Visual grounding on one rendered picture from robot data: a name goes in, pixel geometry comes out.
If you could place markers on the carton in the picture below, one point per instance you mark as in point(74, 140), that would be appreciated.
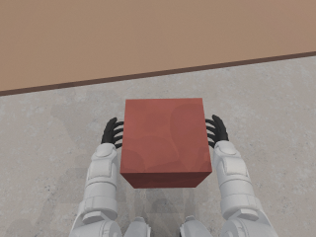
point(164, 143)

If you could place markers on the left robot upper arm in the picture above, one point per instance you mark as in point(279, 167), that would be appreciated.
point(103, 228)

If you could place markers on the robot right hand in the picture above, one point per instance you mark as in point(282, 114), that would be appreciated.
point(219, 130)

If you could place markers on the right robot upper arm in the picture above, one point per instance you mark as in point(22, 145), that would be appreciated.
point(240, 227)

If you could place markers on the robot left hand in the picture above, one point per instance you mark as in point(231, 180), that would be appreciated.
point(109, 133)

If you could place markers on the left robot shin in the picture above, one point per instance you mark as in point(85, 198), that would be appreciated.
point(139, 219)

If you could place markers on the robot left forearm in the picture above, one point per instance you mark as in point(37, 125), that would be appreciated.
point(100, 191)

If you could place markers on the robot shin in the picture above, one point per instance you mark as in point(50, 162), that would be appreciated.
point(139, 219)
point(189, 218)

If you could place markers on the robot right forearm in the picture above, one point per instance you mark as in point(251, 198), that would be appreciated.
point(236, 189)

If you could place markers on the right robot shin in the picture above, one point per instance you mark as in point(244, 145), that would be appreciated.
point(189, 218)

